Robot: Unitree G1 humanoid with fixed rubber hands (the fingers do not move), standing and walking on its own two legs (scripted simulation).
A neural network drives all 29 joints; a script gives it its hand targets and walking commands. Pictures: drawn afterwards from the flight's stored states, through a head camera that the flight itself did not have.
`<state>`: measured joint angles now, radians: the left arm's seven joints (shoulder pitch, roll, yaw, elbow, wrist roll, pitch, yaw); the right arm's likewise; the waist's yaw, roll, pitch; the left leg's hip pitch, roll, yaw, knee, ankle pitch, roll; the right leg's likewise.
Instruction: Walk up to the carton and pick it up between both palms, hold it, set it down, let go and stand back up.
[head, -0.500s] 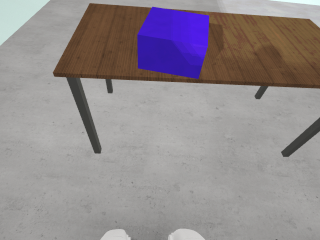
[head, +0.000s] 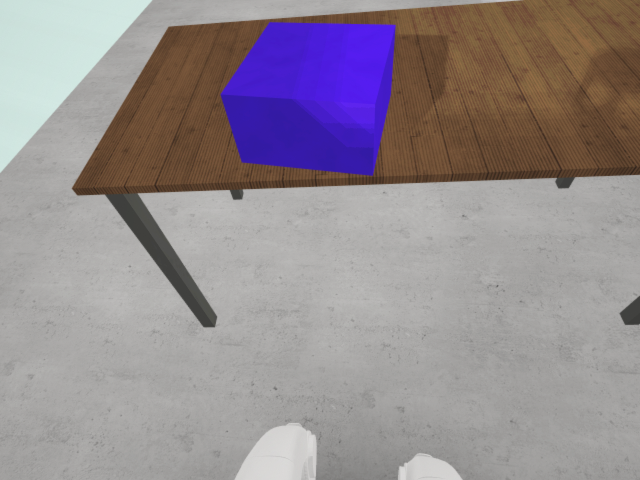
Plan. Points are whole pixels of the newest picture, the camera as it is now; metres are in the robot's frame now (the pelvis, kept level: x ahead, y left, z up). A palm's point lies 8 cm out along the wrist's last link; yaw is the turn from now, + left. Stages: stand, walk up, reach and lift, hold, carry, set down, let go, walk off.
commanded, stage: walk up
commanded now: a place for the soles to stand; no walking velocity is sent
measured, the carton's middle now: (318, 94) +0.76 +0.07 +0.04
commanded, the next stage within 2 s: none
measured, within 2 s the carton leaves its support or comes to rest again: neither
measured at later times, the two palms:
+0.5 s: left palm (85, 476) +0.12 +0.36 -0.12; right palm out of the picture +0.15 -0.25 -0.11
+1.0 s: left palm (84, 477) +0.12 +0.35 -0.10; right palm out of the picture +0.13 -0.27 -0.10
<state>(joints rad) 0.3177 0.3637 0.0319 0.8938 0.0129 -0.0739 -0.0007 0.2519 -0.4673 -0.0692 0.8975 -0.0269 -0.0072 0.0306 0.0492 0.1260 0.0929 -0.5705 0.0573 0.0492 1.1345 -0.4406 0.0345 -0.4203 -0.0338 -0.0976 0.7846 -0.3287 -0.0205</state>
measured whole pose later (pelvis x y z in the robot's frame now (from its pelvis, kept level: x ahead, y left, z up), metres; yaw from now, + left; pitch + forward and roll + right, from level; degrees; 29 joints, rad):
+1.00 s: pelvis +0.05 +0.04 +0.02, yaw -2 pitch -1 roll -1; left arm 0.12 0.36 0.01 1.14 0.00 -0.03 0.01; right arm 0.06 -0.38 -0.02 1.11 0.00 0.00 0.01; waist 0.00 0.02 0.10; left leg -0.30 0.10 0.03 0.68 -0.36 -0.05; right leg -0.32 -0.03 0.06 0.65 -0.32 0.06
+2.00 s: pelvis +0.20 +0.05 +0.02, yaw -3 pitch -4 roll -4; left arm 0.30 0.34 0.06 0.95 0.01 -0.06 -0.01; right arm 0.20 -0.41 -0.06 0.96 0.01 0.00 0.04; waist 0.00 0.10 0.17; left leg -0.48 0.05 -0.02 0.80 -0.30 0.02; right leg 0.00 0.02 -0.09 0.47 -0.40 0.02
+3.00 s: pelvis +0.23 +0.07 +0.02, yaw -1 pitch -1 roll +3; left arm 0.15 0.33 0.04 0.90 0.03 0.02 -0.02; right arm 0.22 -0.35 -0.03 1.04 -0.01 -0.04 -0.02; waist 0.01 -0.04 0.11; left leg -0.16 -0.03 -0.02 0.57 -0.41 -0.02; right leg -0.36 -0.08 -0.01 0.73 -0.35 -0.01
